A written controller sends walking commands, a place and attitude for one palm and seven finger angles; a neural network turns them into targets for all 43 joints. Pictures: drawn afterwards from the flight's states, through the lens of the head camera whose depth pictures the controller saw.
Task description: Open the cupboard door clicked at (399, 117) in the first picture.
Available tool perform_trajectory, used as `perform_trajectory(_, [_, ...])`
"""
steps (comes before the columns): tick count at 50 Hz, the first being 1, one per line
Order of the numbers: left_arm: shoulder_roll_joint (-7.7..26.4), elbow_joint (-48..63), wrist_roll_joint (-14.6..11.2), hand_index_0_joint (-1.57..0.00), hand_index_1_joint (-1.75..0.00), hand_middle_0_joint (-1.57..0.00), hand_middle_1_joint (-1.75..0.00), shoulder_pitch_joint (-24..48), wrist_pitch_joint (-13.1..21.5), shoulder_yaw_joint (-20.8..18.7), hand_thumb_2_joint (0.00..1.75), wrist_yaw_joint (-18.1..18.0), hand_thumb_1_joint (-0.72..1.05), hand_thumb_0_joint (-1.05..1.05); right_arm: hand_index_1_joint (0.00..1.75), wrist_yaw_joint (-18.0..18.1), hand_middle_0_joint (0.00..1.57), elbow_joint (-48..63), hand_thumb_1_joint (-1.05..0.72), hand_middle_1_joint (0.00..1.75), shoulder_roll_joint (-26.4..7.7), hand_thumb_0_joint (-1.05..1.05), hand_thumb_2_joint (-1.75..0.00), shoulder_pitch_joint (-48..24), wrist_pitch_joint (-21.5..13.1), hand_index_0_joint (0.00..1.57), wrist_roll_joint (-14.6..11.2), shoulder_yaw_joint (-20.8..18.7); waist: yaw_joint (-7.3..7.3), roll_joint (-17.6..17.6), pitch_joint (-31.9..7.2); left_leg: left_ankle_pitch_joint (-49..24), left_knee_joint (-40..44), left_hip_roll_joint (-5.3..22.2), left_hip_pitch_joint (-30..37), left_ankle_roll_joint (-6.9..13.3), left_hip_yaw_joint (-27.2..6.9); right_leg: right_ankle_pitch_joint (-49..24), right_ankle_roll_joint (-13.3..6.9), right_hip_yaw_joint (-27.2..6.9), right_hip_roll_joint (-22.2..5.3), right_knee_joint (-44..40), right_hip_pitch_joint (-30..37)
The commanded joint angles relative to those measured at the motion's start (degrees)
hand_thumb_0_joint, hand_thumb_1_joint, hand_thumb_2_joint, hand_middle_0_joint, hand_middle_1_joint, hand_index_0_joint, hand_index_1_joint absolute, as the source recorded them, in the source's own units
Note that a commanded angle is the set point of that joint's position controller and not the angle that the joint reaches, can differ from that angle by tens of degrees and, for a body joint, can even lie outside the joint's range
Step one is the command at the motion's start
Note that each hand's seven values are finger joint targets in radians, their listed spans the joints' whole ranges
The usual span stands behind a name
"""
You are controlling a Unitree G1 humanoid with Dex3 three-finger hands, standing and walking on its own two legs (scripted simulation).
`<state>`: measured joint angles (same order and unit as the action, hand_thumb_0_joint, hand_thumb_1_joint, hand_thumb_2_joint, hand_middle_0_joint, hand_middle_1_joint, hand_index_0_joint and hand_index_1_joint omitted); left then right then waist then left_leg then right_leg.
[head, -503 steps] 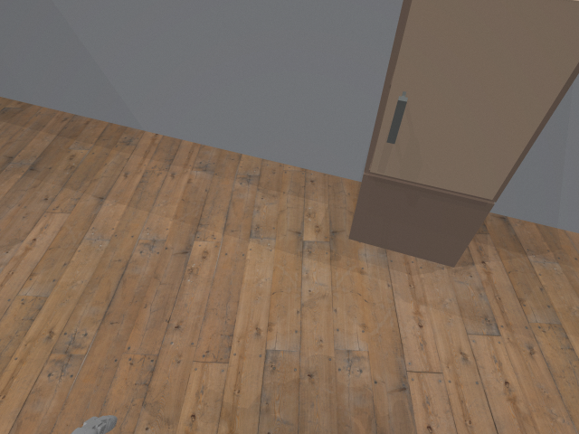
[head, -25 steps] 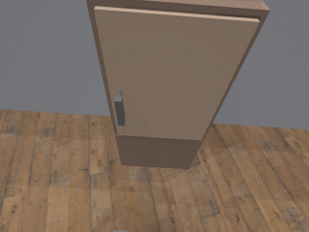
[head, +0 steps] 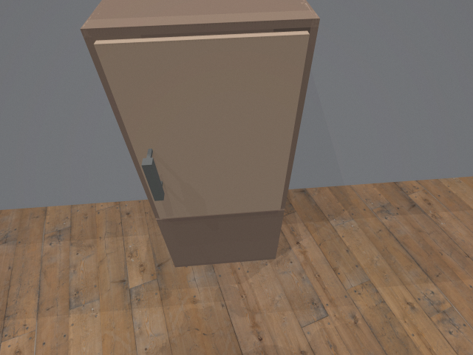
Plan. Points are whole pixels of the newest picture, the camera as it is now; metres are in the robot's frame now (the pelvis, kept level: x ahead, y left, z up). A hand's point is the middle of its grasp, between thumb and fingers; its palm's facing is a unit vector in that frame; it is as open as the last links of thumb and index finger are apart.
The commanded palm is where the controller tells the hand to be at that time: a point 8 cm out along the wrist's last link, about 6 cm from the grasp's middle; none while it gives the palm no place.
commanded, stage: come to a stop and stand still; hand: left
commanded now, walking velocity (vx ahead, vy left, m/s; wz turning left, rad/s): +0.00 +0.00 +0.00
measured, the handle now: (154, 174) +0.58 +0.24 -0.10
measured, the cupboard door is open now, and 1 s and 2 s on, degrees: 0 0 0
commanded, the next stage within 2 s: look again from close up in 0.46 s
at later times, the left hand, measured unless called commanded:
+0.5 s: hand out of the picture -0.04 +0.10 -0.17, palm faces +0.09 -0.99 -0.13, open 7.3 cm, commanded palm none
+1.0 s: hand out of the picture -0.01 +0.19 -0.17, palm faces +0.01 -0.97 -0.23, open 7.4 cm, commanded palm none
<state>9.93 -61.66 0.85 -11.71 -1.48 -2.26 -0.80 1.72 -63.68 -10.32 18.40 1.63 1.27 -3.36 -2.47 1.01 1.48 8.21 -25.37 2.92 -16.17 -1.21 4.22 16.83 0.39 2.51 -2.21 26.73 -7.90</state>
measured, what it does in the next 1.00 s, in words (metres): stands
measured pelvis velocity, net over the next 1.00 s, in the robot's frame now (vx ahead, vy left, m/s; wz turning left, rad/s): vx -0.02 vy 0.01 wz -0.01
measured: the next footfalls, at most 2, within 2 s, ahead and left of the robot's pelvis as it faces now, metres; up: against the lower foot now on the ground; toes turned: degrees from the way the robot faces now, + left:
none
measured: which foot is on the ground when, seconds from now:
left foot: down 0.00-1.00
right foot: down 0.00-1.00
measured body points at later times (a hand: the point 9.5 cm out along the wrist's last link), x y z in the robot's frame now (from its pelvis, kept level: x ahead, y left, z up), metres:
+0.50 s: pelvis +0.00 -0.04 +0.00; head +0.00 -0.04 +0.45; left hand -0.04 +0.15 -0.16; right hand +0.00 -0.25 -0.16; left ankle -0.01 +0.12 -0.74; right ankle -0.03 -0.12 -0.74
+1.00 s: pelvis -0.02 +0.01 +0.00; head -0.01 +0.00 +0.45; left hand -0.01 +0.24 -0.15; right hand -0.03 -0.21 -0.16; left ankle -0.02 +0.10 -0.74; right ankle -0.03 -0.12 -0.74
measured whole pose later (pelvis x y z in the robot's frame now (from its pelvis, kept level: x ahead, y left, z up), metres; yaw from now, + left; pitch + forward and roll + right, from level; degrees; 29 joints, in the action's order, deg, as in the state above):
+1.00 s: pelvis -0.02 +0.01 +0.00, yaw -1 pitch -1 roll +0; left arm 9.6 -61.5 1.2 -16.6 0.2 -0.3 -1.8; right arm 1.5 -61.8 -8.4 18.5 -1.0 1.3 0.6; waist 0.1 0.9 0.7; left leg 14.9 -27.7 -0.7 -12.4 2.2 4.8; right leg 16.7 0.6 1.8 -2.2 29.1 -11.8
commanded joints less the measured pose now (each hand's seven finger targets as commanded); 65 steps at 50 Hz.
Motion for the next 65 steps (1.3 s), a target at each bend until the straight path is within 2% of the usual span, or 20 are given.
perform_trajectory(1, [9.3, 1.7, -0.1, -0.2, -0.3, -0.2, -0.3, -3.0, 1.3, -0.8, 0.9, -1.1, 0.9, 0.0, 0.3, -0.9, 0.2, 4.0, -0.9, 0.3, -1.6, 0.0, -0.9, -2.4, -0.2, 0.2, 0.0, 0.6, 2.68, -13.5, 6.1, 13.7, -6.7, 0.9, -2.7, -0.3, -2.7, 20.9, -6.8, -15.7, -14.8, -22.4, -12.4])
perform_trajectory(2, [8.2, 1.8, 0.1, -0.2, -0.3, -0.2, -0.3, -1.8, 1.3, -0.8, 0.9, -1.4, 0.9, 0.0, 0.3, -0.8, 0.2, 3.6, -0.9, 0.3, -1.5, 0.0, -0.9, -2.3, 0.4, 0.2, 0.1, 0.4, 2.56, -16.8, 9.3, 13.6, -9.7, 1.2, -2.9, 0.0, -3.3, 20.7, -6.8, -15.1, -13.4, -22.8, -15.6])
perform_trajectory(4, [5.2, 1.4, -0.1, -0.2, -0.3, -0.2, -0.3, -1.5, 1.6, -0.2, 0.9, -1.4, 0.9, 0.0, 0.3, -0.7, 0.2, 1.3, -0.9, 0.3, -0.8, 0.0, -0.9, 1.7, 0.1, 0.2, 0.2, 0.8, 1.15, -12.6, 10.5, 9.9, -11.5, 1.5, -2.8, 0.4, -3.5, 9.1, -7.1, -10.8, -10.8, -19.0, -13.5])
perform_trajectory(6, [4.3, 0.8, -0.3, -0.2, -0.3, -0.2, -0.3, -3.1, 2.1, 0.1, 0.9, -1.2, 0.9, 0.0, 0.3, -0.6, 0.2, 0.1, -0.9, 0.3, 0.1, 0.0, -0.9, 3.6, -0.4, 0.2, -0.1, 1.1, 1.16, -9.4, 8.2, 8.0, -10.0, 1.1, -2.1, 0.1, -2.6, -0.3, -6.6, -7.5, -8.8, -15.0, -8.9])
perform_trajectory(9, [3.5, -0.3, -0.5, -0.2, -0.3, -0.2, -0.3, -5.6, 2.6, 0.5, 0.9, -1.2, 0.9, 0.0, 0.3, 0.0, 0.2, -0.5, -0.9, 0.3, 0.3, 0.0, -0.9, 3.7, -0.9, 0.2, -0.2, 1.5, 1.69, -7.0, 5.3, 5.9, -5.9, 1.4, 0.6, -0.2, -2.6, -10.0, -6.5, -7.1, -8.7, -11.4, -5.7])
perform_trajectory(12, [2.3, -1.1, -0.9, -0.2, -0.3, -0.2, -0.3, -6.7, 2.6, 0.9, 0.9, -1.3, 0.9, 0.0, 0.3, 0.6, 0.2, -1.9, -0.9, 0.3, -0.5, 0.0, -0.9, 4.9, -1.8, 0.2, -0.5, 1.8, 1.68, -4.1, 2.7, -6.2, 0.9, 3.3, 7.3, 0.5, -4.7, -14.1, -4.0, -5.4, -5.6, -7.9, -5.5])
perform_trajectory(16, [2.6, -2.4, -1.0, -0.2, -0.3, -0.2, -0.3, -8.1, 2.5, 0.7, 0.9, -1.5, 0.9, 0.0, 0.3, 1.2, 0.2, -2.7, -0.9, 0.3, -0.8, 0.0, -0.9, 3.3, -2.2, 0.2, -0.7, 1.9, 2.42, 0.7, -1.1, -11.9, 0.7, 4.3, 9.5, 0.7, -3.9, -23.2, -2.3, -4.0, -4.7, -6.0, -0.6])
perform_trajectory(27, [1.3, -3.7, -0.3, -0.2, -0.3, -0.2, -0.3, -9.5, 2.3, 1.2, 0.9, -1.6, 0.9, 0.0, 0.3, 1.1, 0.2, -2.2, -0.9, 0.3, -0.3, 0.0, -0.9, 0.7, -1.6, 0.2, -0.8, 1.9, 2.05, -2.1, 5.9, -2.5, 3.9, 3.8, 8.8, 0.6, -3.7, -9.6, -2.2, -5.2, -4.1, -10.8, -5.5])
perform_trajectory(28, [3.7, -5.1, 0.7, -0.2, -0.3, -0.2, -0.3, -16.3, 4.7, 0.6, 0.9, -3.8, 0.9, 0.0, 0.3, 0.2, 0.2, 2.5, -0.9, 0.3, -2.7, 0.0, -0.9, -6.8, -2.9, 0.2, -1.1, 1.9, 5.76, -6.0, 5.5, 3.4, -12.3, 2.2, 0.0, -0.7, -0.7, -46.6, 3.0, -11.8, -8.8, -9.0, -3.2])
perform_trajectory(29, [5.6, -2.3, 0.8, -0.2, -0.3, -0.2, -0.3, -14.4, 5.3, 0.4, 0.9, -3.6, 0.9, 0.0, 0.3, 0.0, 0.2, 5.1, -0.9, 0.3, 0.3, 0.0, -0.9, -2.9, -2.2, 0.2, -0.9, 2.0, 1.8, -5.6, 1.6, 13.2, -14.5, 0.5, -2.3, 1.0, -4.2, -48.4, 1.0, -11.7, -11.8, -7.1, 0.2])
perform_trajectory(30, [4.6, -1.0, 0.7, -0.2, -0.3, -0.2, -0.3, -12.0, 5.2, 0.7, 0.9, -3.1, 0.9, 0.0, 0.3, 0.0, 0.2, 4.8, -0.9, 0.3, 0.2, 0.0, -0.9, -2.3, -2.1, 0.2, -0.8, 1.8, 1.42, -0.3, 0.8, 13.4, -14.3, 1.0, -1.5, 1.6, -3.7, -42.0, -3.2, -9.9, -11.0, -6.7, -0.4])
perform_trajectory(31, [4.5, -0.5, 0.9, -0.2, -0.3, -0.2, -0.3, -11.0, 5.0, 0.8, 0.9, -3.0, 0.9, 0.0, 0.3, -0.3, 0.2, 4.5, -0.9, 0.3, 0.9, 0.0, -0.9, -1.3, -2.2, 0.2, -1.0, 2.0, 0.8, -3.0, -0.2, 13.2, -12.0, 1.2, -0.4, 1.1, -2.5, -30.0, -5.9, -8.5, -9.7, -7.7, -2.1])
perform_trajectory(33, [4.1, 1.0, 0.6, -0.2, -0.3, -0.2, -0.3, -9.0, 4.7, 0.7, 0.9, -2.7, 0.9, 0.0, 0.3, -0.6, 0.2, 4.4, -0.9, 0.3, 0.5, 0.0, -0.9, 2.4, -2.6, 0.2, -0.7, 2.2, -0.01, -2.9, -2.2, 6.4, -3.5, 0.8, 5.2, 1.3, -2.8, -16.0, -5.4, -5.3, -6.3, -4.5, -3.9])
perform_trajectory(36, [1.0, 1.5, 0.1, -0.2, -0.3, -0.2, -0.3, -9.5, 3.8, 1.2, 0.9, -2.3, 0.9, 0.0, 0.3, -0.2, 0.2, 5.0, -0.9, 0.3, -2.8, 0.0, -0.9, 2.5, -3.3, 0.2, -0.2, 2.3, 1.62, -2.0, 1.7, 2.6, 0.6, 4.4, 1.9, 3.4, -6.4, -3.0, -3.5, -4.7, -2.0, -3.6, -6.4])
perform_trajectory(37, [1.3, 1.6, 0.3, -0.2, -0.3, -0.2, -0.3, -9.1, 3.3, 1.2, 0.9, -2.2, 0.9, 0.0, 0.3, -0.2, 0.2, 5.0, -0.9, 0.3, -2.5, 0.0, -0.9, 1.7, -3.5, 0.2, 0.0, 2.4, 2.06, 2.5, 3.8, 3.5, 2.2, 4.3, -0.1, 3.5, -7.2, -1.2, -3.3, -4.1, -1.9, -2.9, -6.5])
perform_trajectory(38, [2.0, 1.4, 0.3, -0.2, -0.3, -0.2, -0.3, -8.9, 3.0, 1.2, 0.9, -2.0, 0.9, 0.0, 0.3, -0.1, 0.2, 5.1, -0.9, 0.3, -2.7, 0.0, -0.9, 1.2, -3.5, 0.2, -0.1, 2.6, 2.38, 4.9, 4.7, 4.2, 3.9, 4.2, -1.0, 3.8, -8.3, -0.5, -3.1, -3.7, -1.4, -2.0, -6.0])
perform_trajectory(41, [2.3, 1.4, 0.3, -0.2, -0.3, -0.2, -0.3, -9.5, 2.7, 1.5, 0.9, -1.4, 0.9, 0.0, 0.3, -0.1, 0.2, 5.7, -0.9, 0.3, -3.7, 0.0, -0.9, 0.5, -3.4, 0.2, -0.2, 2.7, 3.0, 0.1, 7.0, 10.2, 6.6, 3.9, -3.1, 4.3, -9.0, 0.7, -2.8, -3.8, -1.2, -2.4, -6.2])
perform_trajectory(48, [3.4, 1.9, 0.3, -0.2, -0.3, -0.2, -0.3, -8.8, 2.3, 1.5, 0.9, -1.1, 0.9, 0.0, 0.3, -0.1, 0.2, 4.8, -0.9, 0.3, -4.7, 0.0, -0.9, 1.3, -3.7, 0.2, -0.2, 2.8, 3.42, -0.7, 4.6, 12.7, 9.2, 4.1, -2.2, 4.8, -9.7, -0.5, -2.4, -3.1, -1.7, -1.4, -4.6])
perform_trajectory(59, [4.0, 0.9, 0.0, -0.2, -0.3, -0.2, -0.3, -8.4, 2.7, 1.5, 0.9, -1.3, 0.9, 0.0, 0.3, 0.2, 0.2, 2.1, -0.9, 0.3, -3.5, 0.0, -0.9, 2.4, -4.2, 0.2, -0.5, 3.2, 2.9, -1.3, 0.6, -3.9, 4.1, 3.2, 4.2, 4.4, -6.2, -8.7, -2.2, -4.1, -3.1, -1.2, -3.6])
perform_trajectory(65, [3.8, 1.0, 0.9, -0.2, -0.3, -0.2, -0.3, -9.7, 2.4, 0.9, 0.9, -0.4, 0.9, 0.0, 0.3, -0.4, 0.2, 2.8, -0.9, 0.3, -4.3, 0.0, -0.9, 1.7, -3.3, 0.2, 0.0, 2.3, 3.03, 1.1, 5.7, 19.5, 5.6, 3.5, -1.9, 6.3, -9.5, 9.7, -3.2, -2.1, -2.1, 1.1, -7.0])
